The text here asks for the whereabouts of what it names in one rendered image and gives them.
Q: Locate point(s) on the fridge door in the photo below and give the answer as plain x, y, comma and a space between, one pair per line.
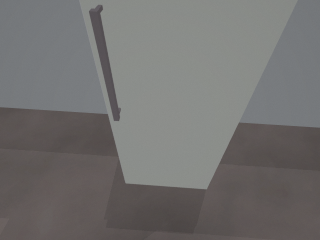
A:
184, 72

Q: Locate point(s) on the handle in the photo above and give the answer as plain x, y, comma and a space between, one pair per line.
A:
98, 31

